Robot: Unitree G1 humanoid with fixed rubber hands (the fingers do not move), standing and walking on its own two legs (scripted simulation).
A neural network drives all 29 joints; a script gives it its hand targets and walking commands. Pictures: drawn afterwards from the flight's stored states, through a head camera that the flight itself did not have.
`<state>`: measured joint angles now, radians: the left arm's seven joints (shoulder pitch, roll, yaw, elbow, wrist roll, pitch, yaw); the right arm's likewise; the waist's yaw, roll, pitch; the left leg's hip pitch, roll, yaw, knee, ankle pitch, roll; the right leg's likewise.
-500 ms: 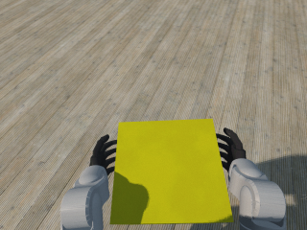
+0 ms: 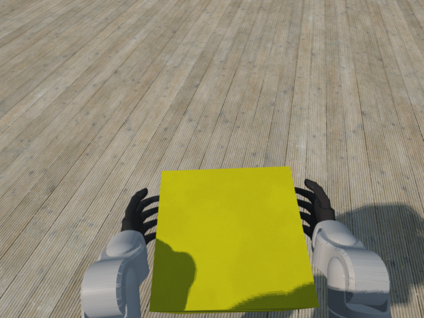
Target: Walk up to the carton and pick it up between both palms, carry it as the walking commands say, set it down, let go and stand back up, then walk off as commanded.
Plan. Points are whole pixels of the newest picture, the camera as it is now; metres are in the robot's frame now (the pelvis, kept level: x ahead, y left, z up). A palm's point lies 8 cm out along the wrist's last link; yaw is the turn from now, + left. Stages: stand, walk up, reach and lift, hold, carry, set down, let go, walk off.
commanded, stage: carry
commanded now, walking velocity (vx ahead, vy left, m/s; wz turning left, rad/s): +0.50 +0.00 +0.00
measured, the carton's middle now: (227, 248) +0.24 -0.01 +0.00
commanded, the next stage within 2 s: none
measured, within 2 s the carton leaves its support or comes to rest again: neither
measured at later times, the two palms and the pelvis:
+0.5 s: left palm (166, 105) +0.56 +0.12 +0.08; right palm (287, 97) +0.59 -0.17 +0.07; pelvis +0.33 -0.04 -0.01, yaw +4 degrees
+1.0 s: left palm (163, 56) +0.75 +0.14 +0.10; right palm (270, 51) +0.76 -0.15 +0.10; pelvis +0.52 +0.00 +0.00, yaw +1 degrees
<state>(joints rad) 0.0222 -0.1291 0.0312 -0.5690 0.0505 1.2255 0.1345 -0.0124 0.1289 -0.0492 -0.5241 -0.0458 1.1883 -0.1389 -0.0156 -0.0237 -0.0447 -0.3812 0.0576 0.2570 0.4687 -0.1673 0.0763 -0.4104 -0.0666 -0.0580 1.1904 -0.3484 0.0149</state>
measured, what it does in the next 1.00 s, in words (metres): walks ahead: right foot, then left foot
